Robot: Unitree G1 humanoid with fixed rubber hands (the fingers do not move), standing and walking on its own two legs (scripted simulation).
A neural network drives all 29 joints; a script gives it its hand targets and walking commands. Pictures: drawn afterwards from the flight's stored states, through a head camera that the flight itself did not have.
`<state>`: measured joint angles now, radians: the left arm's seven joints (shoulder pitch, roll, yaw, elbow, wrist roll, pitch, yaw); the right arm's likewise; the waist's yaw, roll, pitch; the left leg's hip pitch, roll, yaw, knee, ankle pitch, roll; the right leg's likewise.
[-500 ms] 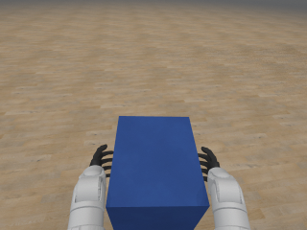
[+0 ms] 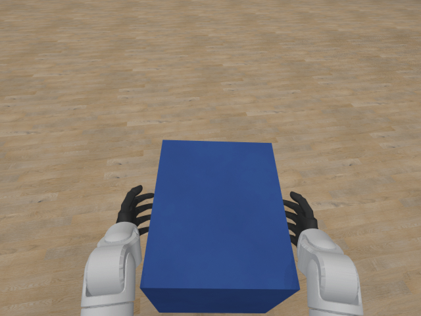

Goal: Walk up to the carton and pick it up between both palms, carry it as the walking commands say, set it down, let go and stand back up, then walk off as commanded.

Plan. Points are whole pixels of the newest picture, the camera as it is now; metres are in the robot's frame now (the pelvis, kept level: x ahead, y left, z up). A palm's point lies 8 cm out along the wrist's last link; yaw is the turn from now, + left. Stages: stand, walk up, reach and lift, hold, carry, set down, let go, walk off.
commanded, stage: carry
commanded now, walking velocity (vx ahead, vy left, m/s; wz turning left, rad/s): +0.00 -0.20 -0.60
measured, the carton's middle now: (214, 228) +0.32 +0.00 +0.01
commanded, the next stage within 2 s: none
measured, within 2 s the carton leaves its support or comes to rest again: neither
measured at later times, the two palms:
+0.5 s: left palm (216, 232) +0.26 +0.00 +0.10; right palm out of the picture +0.19 -0.30 +0.09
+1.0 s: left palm (325, 270) +0.21 -0.16 +0.08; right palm out of the picture +0.07 -0.44 +0.10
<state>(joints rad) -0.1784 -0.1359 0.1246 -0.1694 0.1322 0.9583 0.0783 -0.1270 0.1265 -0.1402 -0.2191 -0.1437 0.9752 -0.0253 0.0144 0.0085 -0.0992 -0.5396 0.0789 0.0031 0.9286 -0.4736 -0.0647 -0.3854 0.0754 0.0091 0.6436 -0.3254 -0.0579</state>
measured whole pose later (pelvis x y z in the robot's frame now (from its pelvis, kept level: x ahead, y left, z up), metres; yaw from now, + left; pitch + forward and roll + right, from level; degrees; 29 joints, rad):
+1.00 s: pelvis -0.10 -0.19 +0.01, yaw -29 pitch +4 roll -2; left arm -0.13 -0.13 0.12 -0.37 0.13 1.21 0.10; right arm -0.13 0.13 -0.11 -0.34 -0.10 1.20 -0.05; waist 0.02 -0.04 -0.10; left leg -0.35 0.11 0.19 0.60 -0.32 0.02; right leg -0.57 0.13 -0.08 0.94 -0.38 -0.02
